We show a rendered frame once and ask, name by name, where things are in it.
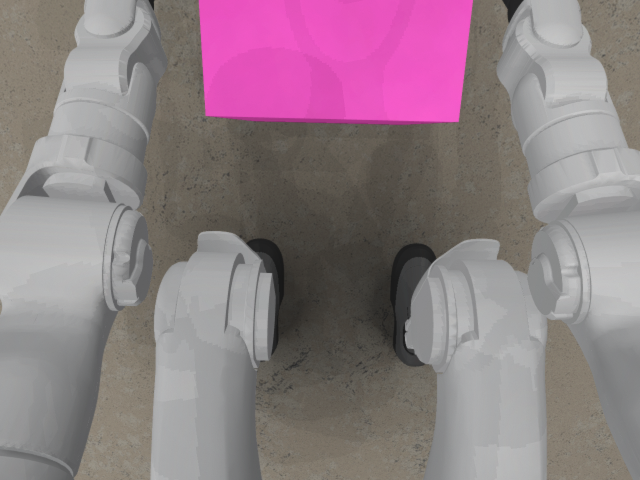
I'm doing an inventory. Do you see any robot right forearm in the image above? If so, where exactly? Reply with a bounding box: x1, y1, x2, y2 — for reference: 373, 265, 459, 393
496, 0, 640, 224

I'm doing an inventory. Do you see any robot left forearm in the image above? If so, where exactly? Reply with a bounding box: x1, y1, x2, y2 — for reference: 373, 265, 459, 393
0, 0, 168, 300

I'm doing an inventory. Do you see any robot left foot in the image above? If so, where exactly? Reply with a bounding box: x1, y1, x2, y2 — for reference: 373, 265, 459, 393
246, 238, 284, 362

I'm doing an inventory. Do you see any carton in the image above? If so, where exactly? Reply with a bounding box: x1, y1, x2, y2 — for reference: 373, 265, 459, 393
199, 0, 473, 125

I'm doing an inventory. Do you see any robot left upper arm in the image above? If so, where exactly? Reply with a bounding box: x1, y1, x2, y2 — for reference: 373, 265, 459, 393
0, 195, 153, 480

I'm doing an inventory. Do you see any robot right upper arm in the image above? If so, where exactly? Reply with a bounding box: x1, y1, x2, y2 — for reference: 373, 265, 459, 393
527, 210, 640, 480

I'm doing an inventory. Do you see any robot right hand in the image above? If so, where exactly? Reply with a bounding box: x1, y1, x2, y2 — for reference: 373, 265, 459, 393
502, 0, 523, 22

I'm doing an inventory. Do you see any robot left shin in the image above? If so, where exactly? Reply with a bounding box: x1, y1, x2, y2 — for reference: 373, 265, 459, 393
154, 231, 266, 342

